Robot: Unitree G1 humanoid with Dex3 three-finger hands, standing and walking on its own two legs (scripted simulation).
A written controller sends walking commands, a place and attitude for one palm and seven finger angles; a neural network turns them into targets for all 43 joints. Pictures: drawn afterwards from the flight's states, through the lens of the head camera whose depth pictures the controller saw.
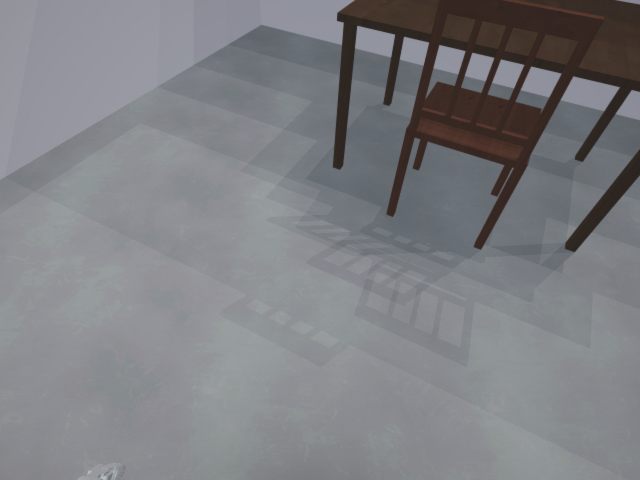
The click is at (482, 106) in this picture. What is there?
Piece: chair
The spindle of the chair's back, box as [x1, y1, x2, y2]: [470, 26, 512, 124]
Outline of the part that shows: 512,27 506,26 470,123 475,124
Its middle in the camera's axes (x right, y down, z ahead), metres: +0.52 -0.49 +1.19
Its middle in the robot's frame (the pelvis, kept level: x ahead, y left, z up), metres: +1.24 -0.46 -0.08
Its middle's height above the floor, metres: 0.69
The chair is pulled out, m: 0.00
